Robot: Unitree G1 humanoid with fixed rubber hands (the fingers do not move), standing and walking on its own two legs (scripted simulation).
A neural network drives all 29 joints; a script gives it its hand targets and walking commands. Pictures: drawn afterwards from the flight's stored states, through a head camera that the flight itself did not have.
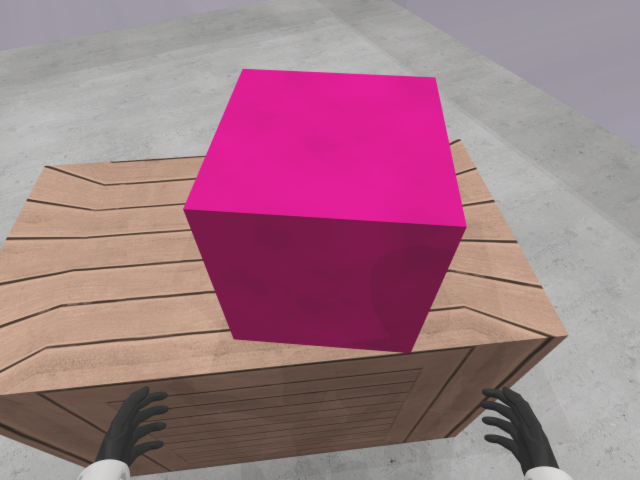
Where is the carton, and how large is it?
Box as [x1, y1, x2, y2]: [183, 69, 466, 352]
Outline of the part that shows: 242,69 183,208 233,338 410,352 466,226 435,78 415,76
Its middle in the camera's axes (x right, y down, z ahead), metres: +0.01 -0.04 +0.58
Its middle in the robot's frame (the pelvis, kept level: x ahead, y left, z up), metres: +0.46 +0.01 +0.04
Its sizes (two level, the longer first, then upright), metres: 0.284 0.278 0.297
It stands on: a pedestal, 0.67 m high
